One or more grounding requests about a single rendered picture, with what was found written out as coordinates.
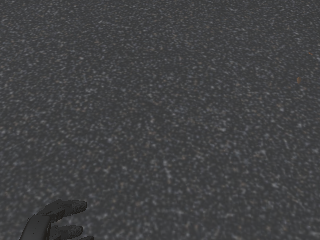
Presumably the robot left hand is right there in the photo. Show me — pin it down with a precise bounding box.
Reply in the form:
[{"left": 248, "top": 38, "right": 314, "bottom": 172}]
[{"left": 20, "top": 199, "right": 95, "bottom": 240}]

